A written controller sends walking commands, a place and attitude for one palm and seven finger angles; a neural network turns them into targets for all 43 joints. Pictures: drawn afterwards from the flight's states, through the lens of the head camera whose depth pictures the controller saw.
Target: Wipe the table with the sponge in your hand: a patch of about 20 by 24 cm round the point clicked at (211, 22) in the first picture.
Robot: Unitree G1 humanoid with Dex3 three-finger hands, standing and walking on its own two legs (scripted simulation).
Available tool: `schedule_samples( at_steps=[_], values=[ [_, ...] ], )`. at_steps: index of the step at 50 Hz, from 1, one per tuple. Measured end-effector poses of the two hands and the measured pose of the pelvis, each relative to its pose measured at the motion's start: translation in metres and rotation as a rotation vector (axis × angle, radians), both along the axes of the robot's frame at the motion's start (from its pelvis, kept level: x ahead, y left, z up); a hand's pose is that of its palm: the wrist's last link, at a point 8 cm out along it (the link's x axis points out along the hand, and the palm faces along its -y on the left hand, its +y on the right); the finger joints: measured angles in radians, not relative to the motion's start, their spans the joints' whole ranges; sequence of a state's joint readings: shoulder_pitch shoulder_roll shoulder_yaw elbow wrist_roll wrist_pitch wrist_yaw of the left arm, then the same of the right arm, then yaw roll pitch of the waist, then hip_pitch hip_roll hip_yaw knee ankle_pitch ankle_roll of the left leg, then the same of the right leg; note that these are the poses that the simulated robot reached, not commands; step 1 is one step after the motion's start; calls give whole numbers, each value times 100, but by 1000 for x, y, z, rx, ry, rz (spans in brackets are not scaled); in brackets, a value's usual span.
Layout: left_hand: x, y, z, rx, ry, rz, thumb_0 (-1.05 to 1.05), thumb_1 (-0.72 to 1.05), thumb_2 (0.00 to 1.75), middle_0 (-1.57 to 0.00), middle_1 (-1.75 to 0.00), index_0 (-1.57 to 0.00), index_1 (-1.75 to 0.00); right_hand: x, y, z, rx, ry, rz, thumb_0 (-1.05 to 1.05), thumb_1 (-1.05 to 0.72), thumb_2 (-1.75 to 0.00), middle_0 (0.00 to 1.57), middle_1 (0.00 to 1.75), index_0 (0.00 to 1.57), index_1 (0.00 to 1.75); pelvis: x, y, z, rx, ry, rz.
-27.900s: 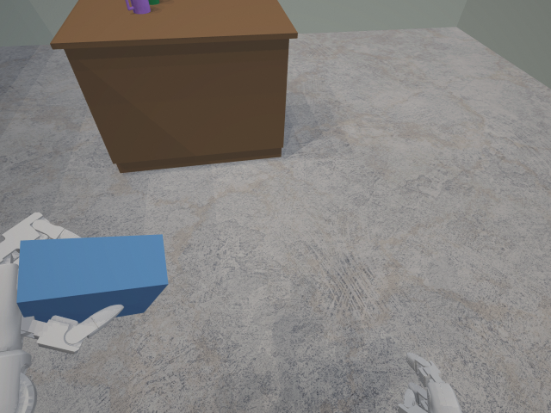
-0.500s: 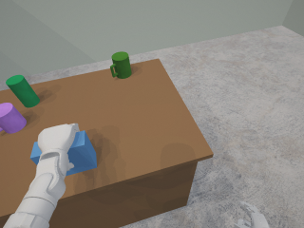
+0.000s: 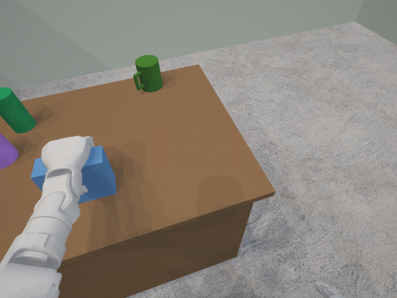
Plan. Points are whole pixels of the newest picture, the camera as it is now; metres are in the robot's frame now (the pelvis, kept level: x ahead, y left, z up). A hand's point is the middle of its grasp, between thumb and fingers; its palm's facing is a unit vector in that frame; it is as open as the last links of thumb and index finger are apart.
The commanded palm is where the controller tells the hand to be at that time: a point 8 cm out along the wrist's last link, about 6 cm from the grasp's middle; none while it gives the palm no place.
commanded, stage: wipe forward along the first lane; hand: left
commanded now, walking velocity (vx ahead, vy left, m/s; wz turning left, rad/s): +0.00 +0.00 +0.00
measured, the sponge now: (82, 183) +0.35 +0.31 -0.01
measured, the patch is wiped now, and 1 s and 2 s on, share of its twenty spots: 0.20 0.45 0.60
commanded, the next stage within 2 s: slide across to the middle lane in 0.66 s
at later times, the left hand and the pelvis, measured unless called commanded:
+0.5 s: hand (76, 150) +0.42 +0.33 +0.04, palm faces -0.12 +0.02 -0.99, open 9.5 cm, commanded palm +0.40 +0.32 +0.07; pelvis +0.01 +0.01 +0.00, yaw -1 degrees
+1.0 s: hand (78, 139) +0.45 +0.34 +0.04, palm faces -0.12 +0.02 -0.99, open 9.5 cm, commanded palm +0.44 +0.31 +0.09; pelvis +0.02 +0.02 +0.00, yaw -1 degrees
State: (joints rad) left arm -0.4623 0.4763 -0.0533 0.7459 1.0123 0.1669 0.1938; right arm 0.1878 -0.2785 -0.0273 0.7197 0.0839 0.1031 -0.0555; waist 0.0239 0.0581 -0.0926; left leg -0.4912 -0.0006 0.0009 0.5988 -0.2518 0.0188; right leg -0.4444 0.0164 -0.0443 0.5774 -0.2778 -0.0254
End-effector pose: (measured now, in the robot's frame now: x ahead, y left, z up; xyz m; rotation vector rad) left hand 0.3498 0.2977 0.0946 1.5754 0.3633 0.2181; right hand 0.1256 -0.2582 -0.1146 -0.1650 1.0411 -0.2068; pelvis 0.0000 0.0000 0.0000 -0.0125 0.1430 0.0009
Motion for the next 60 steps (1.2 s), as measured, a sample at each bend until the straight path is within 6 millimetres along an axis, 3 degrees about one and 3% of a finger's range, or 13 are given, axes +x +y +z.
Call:
schedule_samples(
  at_steps=[32, 45, 53, 60],
  values=[
    [69, 30, 1, 14, 36, 4, 1, -49, 111, -80, -138, -80, -139, -49, 1, -4, -35, 165, -73, 1, -91, -90, 20, 30, 20, 30, 10, 15, -4, -19, 90, -9],
    [85, 34, 1, 25, 42, -4, 1, -49, 111, -80, -138, -80, -139, -68, 3, -6, -36, 232, -109, 1, -91, -90, 20, 30, 20, 30, 15, 20, -5, -26, 113, -14],
    [91, 26, 3, 7, 28, -14, 1, -49, 111, -79, -138, -80, -139, -60, 13, -7, -19, 233, -102, 1, -91, -90, 20, 30, 20, 30, 21, 23, -2, -26, 96, -4],
    [102, 0, 4, -12, 6, -53, 1, -48, 111, -79, -138, -80, -140, -39, 21, -8, 4, 197, -86, 1, -91, -90, 20, 30, 20, 30, 27, 25, -1, -23, 92, -7]
  ],
)
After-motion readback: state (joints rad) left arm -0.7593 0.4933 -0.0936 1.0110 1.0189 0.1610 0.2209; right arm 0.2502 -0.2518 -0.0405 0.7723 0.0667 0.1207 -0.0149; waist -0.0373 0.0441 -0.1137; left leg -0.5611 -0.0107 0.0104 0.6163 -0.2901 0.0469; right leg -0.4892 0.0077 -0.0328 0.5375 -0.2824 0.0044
